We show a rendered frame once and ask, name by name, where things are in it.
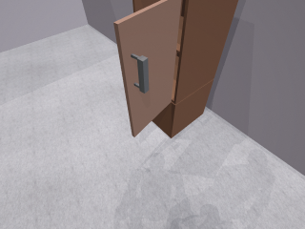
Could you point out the cupboard door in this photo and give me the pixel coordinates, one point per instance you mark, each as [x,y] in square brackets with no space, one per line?
[153,33]

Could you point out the handle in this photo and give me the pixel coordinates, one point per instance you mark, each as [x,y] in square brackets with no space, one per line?
[143,72]

